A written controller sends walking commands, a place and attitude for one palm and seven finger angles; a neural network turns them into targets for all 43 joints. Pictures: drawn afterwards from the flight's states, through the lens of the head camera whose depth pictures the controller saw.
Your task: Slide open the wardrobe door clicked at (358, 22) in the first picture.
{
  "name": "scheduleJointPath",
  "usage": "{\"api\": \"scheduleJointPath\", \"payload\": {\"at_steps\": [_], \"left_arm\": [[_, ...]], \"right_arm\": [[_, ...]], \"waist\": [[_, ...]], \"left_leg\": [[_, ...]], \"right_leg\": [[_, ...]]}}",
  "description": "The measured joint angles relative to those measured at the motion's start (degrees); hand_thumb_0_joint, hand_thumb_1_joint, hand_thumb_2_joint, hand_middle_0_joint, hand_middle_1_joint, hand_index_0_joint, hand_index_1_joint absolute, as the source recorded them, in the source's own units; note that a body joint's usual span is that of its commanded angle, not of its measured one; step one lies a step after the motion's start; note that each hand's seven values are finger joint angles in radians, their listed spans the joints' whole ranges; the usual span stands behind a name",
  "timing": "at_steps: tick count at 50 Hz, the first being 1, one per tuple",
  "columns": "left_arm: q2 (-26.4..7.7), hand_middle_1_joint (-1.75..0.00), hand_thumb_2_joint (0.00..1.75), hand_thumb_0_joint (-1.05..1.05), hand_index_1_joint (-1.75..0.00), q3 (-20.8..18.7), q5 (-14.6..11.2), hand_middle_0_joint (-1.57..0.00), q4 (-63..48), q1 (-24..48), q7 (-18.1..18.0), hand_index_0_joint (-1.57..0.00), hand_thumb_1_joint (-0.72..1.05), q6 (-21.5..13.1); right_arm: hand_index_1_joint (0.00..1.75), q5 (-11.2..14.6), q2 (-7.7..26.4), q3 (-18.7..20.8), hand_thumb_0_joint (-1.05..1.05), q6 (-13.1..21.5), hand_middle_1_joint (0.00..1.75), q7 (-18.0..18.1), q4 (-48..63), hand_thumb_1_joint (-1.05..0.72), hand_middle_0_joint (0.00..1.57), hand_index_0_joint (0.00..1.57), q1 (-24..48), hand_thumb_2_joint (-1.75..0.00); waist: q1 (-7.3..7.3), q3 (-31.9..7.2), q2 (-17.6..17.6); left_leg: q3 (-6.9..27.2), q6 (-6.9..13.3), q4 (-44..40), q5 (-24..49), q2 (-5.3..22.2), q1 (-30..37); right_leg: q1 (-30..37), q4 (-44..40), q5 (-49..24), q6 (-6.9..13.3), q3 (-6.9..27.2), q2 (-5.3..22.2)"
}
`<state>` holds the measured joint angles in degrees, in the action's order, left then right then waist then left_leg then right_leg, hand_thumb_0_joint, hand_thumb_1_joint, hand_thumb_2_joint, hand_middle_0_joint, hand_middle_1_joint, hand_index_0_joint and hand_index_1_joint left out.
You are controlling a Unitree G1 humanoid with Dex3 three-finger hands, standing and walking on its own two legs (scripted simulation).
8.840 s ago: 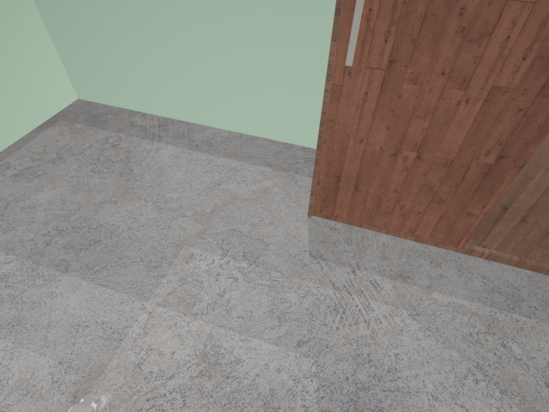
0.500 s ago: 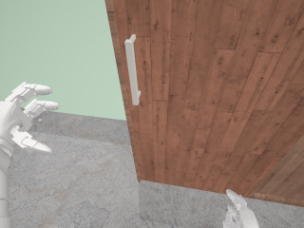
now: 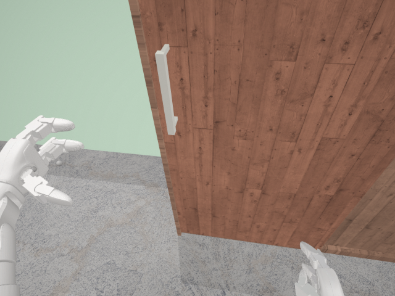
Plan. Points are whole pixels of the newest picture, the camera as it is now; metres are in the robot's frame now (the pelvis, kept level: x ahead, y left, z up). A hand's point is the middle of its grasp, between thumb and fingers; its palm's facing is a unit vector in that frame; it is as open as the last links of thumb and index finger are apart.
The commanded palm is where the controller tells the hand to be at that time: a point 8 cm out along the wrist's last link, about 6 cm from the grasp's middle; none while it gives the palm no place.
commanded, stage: move the hooked fingers beside the handle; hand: left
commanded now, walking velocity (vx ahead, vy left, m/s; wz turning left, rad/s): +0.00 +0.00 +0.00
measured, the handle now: (169, 93) +0.55 +0.14 +0.15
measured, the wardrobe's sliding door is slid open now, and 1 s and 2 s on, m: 0.00 0.00 0.00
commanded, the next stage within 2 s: none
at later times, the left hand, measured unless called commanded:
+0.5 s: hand (89, 138) +0.34 +0.25 +0.17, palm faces -0.04 -1.00 -0.05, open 14.0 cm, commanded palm +0.31 +0.30 +0.17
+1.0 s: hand (113, 124) +0.40 +0.23 +0.16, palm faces -0.03 -1.00 -0.03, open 14.0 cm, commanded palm +0.38 +0.27 +0.16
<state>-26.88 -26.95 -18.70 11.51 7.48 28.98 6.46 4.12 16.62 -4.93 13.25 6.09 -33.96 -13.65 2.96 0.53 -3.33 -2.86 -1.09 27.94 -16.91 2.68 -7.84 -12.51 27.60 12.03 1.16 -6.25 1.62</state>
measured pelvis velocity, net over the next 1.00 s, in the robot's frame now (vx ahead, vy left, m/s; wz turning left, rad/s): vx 0.01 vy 0.01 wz -0.01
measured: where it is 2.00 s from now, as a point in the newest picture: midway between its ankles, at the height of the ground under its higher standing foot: outside the picture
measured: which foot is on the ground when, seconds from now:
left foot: down 0.00-1.00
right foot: down 0.00-1.00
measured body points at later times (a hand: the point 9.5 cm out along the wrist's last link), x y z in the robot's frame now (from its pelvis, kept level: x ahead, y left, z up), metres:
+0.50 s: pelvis +0.00 +0.01 +0.00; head +0.00 -0.01 +0.45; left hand +0.34 +0.30 +0.18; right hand +0.16 -0.22 -0.08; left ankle -0.02 +0.13 -0.74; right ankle +0.04 -0.11 -0.74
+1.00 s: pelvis +0.01 +0.01 +0.00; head +0.02 -0.01 +0.45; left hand +0.40 +0.28 +0.16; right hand +0.16 -0.24 -0.09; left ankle -0.02 +0.13 -0.74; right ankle +0.04 -0.11 -0.74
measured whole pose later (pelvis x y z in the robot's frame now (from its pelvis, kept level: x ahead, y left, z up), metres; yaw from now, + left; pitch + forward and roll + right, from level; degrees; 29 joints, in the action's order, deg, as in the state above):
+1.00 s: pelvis +0.01 +0.01 +0.00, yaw -1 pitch +2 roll +0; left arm -24.7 -19.6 -12.5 33.7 30.5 20.8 4.3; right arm 3.7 16.2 -4.6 9.7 5.9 -34.8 -14.4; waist -0.7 -0.4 -2.1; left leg -4.0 -0.4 27.5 -16.9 1.8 -12.1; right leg -17.6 28.1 12.1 0.5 -4.9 2.3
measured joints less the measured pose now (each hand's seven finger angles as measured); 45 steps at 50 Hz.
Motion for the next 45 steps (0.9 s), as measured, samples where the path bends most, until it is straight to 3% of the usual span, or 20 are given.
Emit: {"api": "scheduleJointPath", "payload": {"at_steps": [6, 12, 18, 25, 33, 38, 45], "left_arm": [[-0.1, -1.2, 0.3, -0.01, -1.2, -0.3, -0.5, -0.3, 1.3, -0.2, 0.7, -0.3, -0.5, -0.5], [1.0, -1.2, 0.3, -0.01, -1.2, 2.0, 0.9, -0.3, 4.0, 4.4, -1.2, -0.3, -0.51, -1.2], [1.3, -1.2, 0.3, -0.01, -1.2, 5.1, 2.6, -0.3, 8.5, 10.1, -2.4, -0.3, -0.51, -1.6], [1.9, -1.2, 0.3, -0.01, -1.2, 4.1, 2.4, -0.3, 9.3, 11.5, -3.3, -0.3, -0.5, -2.2], [1.7, -1.2, 0.3, -0.01, -1.2, 4.1, 3.5, -0.3, 11.8, 12.3, -4.7, -0.3, -0.5, -0.5], [3.5, -1.2, 0.3, -0.01, -1.2, 6.9, 4.3, -0.3, 11.7, 14.9, -6.1, -0.3, -0.51, -2.4], [3.0, -1.2, 0.3, -0.01, -1.2, 7.9, 4.8, -0.3, 18.8, 21.4, -6.8, -0.3, -0.51, -2.7]], "right_arm": [[0.3, -0.1, -0.5, -0.4, 0.02, 0.0, 0.3, -0.3, 0.1, -0.9, 0.2, 0.21, 0.1, -0.9], [0.3, 0.1, -0.3, -0.5, 0.01, 0.4, 0.3, 0.5, -0.5, -0.9, 0.2, 0.21, -0.3, -0.9], [0.3, -0.1, -0.6, -0.8, 0.01, 0.3, 0.3, 1.0, -1.3, -0.9, 0.2, 0.21, 0.0, -0.9], [0.3, -0.5, -0.7, -0.4, 0.01, -0.3, 0.3, -0.2, -0.8, -0.9, 0.2, 0.21, -1.1, -0.9], [0.3, -0.1, 0.0, 0.4, 0.01, -1.9, 0.3, -0.5, -0.6, -0.9, 0.2, 0.21, -1.7, -0.9], [0.3, -0.2, 0.3, 0.6, 0.01, -1.7, 0.3, 0.5, -1.3, -0.9, 0.2, 0.21, -1.4, -0.9], [0.3, -0.3, -0.6, -0.1, 0.01, -2.5, 0.3, 0.4, -1.9, -0.9, 0.2, 0.21, -0.1, -0.9]], "waist": [[-0.1, -0.3, 0.4], [0.36, 0.7, 0.6], [-0.83, 0.8, 1.0], [-2.28, -0.5, 0.9], [-1.82, -0.3, 1.1], [-1.38, 0.4, 1.1], [-2.9, -0.9, 1.7]], "left_leg": [[-0.2, 0.1, 0.4, -0.1, -0.1, -0.3], [0.4, 0.3, 0.8, 0.0, -0.3, -0.8], [0.4, 0.5, 0.6, 0.3, -0.7, -1.9], [-0.9, 0.7, -0.5, 0.3, -0.8, -1.8], [-1.0, 0.7, -0.3, -0.1, -0.8, -2.6], [-0.4, 0.8, -0.2, 0.1, -0.9, -2.9], [-0.5, 0.7, -0.5, 0.1, -0.9, -3.5]], "right_leg": [[-0.4, 0.3, 0.0, -0.1, 0.2, 0.1], [-0.2, 0.0, -0.3, -0.3, -0.3, 0.4], [-1.3, 0.0, -0.6, -0.4, -0.2, 0.7], [-2.4, -0.1, -0.5, -0.6, 1.1, 0.7], [-3.2, 0.4, -0.1, -0.7, 1.2, 0.7], [-3.1, 0.0, -0.2, -0.7, 0.6, 0.8], [-3.9, 0.2, 0.0, -0.7, 0.7, 0.8]]}}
